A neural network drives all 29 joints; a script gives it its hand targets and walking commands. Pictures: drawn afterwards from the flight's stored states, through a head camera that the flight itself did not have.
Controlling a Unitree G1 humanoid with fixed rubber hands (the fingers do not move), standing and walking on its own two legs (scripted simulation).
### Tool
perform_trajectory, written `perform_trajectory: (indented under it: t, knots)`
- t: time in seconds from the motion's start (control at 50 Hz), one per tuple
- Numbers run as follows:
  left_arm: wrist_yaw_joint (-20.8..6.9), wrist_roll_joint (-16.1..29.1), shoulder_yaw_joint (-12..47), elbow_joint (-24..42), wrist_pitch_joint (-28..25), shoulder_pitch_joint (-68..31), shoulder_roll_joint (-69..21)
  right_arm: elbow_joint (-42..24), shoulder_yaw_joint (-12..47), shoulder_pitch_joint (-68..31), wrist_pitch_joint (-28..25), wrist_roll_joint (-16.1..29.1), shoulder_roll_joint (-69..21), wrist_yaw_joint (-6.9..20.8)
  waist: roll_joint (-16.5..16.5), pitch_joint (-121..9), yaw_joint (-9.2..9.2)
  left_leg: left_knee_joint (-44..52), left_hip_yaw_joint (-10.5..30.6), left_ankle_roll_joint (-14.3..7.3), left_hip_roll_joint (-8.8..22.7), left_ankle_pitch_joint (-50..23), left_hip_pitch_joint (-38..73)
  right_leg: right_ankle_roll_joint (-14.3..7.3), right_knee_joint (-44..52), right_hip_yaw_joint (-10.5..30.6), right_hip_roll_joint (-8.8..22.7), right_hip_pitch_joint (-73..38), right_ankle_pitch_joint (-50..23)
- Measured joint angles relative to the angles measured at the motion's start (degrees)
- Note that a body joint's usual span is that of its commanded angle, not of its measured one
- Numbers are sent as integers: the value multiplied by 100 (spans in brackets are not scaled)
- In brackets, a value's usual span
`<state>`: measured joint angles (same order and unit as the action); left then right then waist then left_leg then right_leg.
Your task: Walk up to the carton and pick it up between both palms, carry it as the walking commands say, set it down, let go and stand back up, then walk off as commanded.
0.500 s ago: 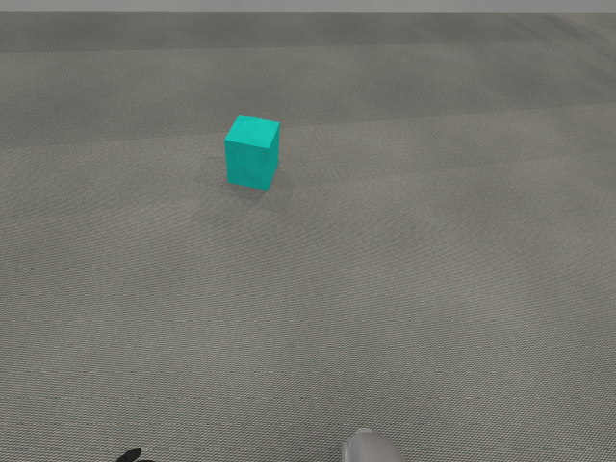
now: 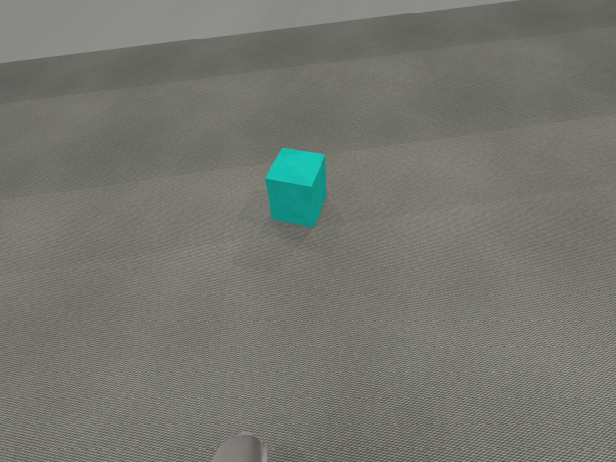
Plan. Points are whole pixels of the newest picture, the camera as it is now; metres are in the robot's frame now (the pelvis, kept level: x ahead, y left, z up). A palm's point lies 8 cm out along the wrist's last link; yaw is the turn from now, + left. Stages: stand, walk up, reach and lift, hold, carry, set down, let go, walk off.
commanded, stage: walk up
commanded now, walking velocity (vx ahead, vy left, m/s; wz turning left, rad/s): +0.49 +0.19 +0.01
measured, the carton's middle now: (298, 188) +1.29 +0.16 -0.66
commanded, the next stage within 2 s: none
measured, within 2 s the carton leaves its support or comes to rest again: neither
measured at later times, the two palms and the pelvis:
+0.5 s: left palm (131, 346) +0.32 +0.35 -0.14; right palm (440, 439) +0.19 -0.16 -0.11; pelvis +0.24 +0.10 +0.00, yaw +0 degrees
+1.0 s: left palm (182, 262) +0.49 +0.29 -0.12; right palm (438, 257) +0.53 -0.22 -0.15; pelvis +0.49 +0.03 +0.00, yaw +0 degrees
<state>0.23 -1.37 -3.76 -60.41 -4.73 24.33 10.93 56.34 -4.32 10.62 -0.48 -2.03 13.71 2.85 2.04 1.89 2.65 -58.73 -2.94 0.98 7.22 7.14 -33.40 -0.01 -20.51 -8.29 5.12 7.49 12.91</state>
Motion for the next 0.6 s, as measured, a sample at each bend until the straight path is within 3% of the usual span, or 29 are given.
perform_trajectory:
  t: [0.12, 0.22, 0.26, 0.3, 0.36, 0.46, 0.6]
  knots:
    - [50, 20, 56, -110, -3, 468, -148, -209, 118, -536, 15, 53, -136, 156, -55, 3, 226, 1856, -191, 140, -1, -525, 32, 263, 473, -7, 115, -636, 192]
    - [32, 20, 27, -107, 28, 518, -78, -337, 187, -824, -108, 28, -209, 126, -156, 46, 319, 2825, -412, 31, -198, 36, 665, 596, 236, -23, 319, -972, 751]
    - [5, 38, 31, -74, 76, 465, -15, -343, 161, -854, -277, -42, -197, 27, -230, 109, 220, 2803, -497, -120, -281, -73, 861, 442, -972, 26, 499, -616, 1240]
    - [-12, 74, 13, 15, 117, 133, 66, -266, 145, -695, -382, -8, -202, -63, -317, 197, 92, 2415, -521, -246, -341, 271, 859, 197, -2955, 465, 406, 218, 1456]
    - [-32, 78, -59, 190, 116, -402, 217, -78, 145, -178, -436, 16, -201, -132, -393, 192, -159, 2776, -490, -199, -343, 435, 1320, 72, -4527, 583, 169, 1274, 836]
    - [-170, -6, -124, 472, 321, -1132, 394, 291, 157, 834, -489, 70, -191, -215, -469, 91, -499, 3548, -444, -217, -344, 464, 2155, 72, -4453, 498, 140, 2273, -23]
    - [-368, -26, -45, 670, 493, -1756, 285, 580, 233, 1768, -499, 107, -352, -299, -448, -17, -739, 4291, -427, -61, -285, 633, 3080, 297, -3042, 439, 190, 2779, -1015]
